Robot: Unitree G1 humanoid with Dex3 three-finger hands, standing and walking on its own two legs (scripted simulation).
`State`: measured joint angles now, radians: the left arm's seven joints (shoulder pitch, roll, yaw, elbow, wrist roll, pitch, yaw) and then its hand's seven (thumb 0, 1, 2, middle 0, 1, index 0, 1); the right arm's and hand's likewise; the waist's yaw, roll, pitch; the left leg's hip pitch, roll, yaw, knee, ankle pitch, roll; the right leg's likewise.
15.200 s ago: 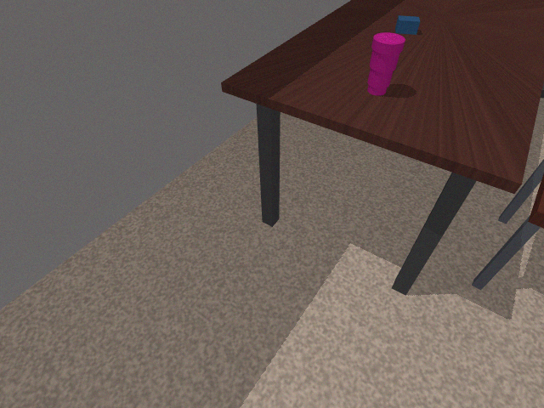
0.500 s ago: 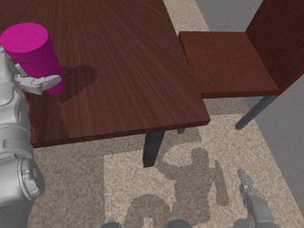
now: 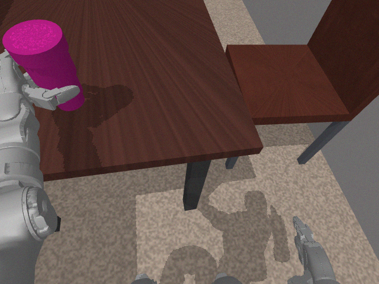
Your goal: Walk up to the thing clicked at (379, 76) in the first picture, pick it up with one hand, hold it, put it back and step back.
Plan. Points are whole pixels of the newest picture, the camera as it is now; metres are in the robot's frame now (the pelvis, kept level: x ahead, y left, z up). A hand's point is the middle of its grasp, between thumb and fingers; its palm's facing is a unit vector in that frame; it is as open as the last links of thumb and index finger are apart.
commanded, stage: lift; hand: left
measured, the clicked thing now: (55, 73) +0.51 +0.22 +0.15
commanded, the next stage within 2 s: hold in 1.56 s
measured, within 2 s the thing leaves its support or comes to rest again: neither
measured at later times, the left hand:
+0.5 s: hand (42, 60) +0.49 +0.22 +0.19, palm faces +0.24 -0.97 -0.04, open 10.6 cm
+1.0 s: hand (18, 66) +0.39 +0.19 +0.26, palm faces +0.23 -0.97 -0.04, open 10.6 cm
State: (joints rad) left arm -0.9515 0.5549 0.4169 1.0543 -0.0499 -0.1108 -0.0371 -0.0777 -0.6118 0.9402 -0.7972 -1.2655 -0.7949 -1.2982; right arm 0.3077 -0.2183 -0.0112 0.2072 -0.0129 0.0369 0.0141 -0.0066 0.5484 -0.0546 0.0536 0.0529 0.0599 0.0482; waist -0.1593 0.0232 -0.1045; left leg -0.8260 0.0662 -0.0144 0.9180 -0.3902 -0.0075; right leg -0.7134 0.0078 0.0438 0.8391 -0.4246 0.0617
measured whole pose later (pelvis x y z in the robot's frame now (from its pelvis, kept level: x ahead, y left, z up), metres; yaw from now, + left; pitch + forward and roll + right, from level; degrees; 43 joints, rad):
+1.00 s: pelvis -0.01 -0.02 +0.03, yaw +3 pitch +3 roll -1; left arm -0.63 0.32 0.29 0.30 -0.16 0.44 -0.01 -0.06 -0.61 0.94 -0.82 -1.23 -0.81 -1.25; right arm 0.33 -0.22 -0.04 0.45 0.04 -0.11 -0.04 -0.01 0.55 -0.05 0.05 0.05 0.06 0.05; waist -0.01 0.07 -0.10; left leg -0.45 0.03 -0.02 0.71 -0.31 -0.02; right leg -0.36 -0.03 0.02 0.70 -0.39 0.05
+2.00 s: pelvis -0.01 -0.02 +0.03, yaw +3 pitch +0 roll +0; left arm -0.61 0.32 0.31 -0.01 -0.24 0.77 -0.01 -0.04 -0.61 0.86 -0.87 -1.18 -0.87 -1.20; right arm 0.28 -0.23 -0.08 0.61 0.06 -0.27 -0.07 -0.01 0.52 -0.06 0.05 0.05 0.06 0.05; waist 0.02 0.09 -0.11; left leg -0.37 0.02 -0.02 0.66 -0.29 -0.02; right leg -0.29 -0.04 0.02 0.66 -0.37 0.05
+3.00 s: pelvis -0.03 -0.01 +0.03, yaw +3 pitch -2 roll +0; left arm -0.68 0.33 0.30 0.00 -0.24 0.84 0.05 -0.05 -0.61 0.86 -0.84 -1.25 -0.83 -1.27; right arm 0.28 -0.23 -0.09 0.62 0.08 -0.29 -0.06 -0.01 0.52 -0.06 0.05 0.05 0.06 0.05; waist 0.02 0.08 -0.12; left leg -0.38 0.02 -0.02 0.66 -0.25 -0.02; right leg -0.29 -0.04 0.02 0.67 -0.34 0.05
